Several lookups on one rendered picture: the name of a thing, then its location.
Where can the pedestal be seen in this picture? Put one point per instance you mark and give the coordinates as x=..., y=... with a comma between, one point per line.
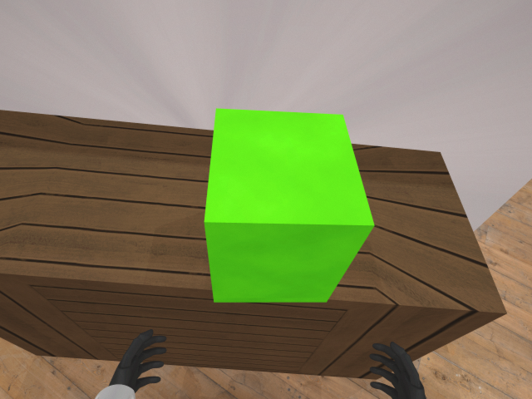
x=102, y=238

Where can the robot left hand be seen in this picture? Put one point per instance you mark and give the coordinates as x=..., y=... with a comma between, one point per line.
x=131, y=366

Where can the carton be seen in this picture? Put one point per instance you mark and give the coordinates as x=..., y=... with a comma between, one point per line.
x=286, y=211

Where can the robot right hand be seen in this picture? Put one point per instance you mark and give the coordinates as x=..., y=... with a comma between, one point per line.
x=406, y=378

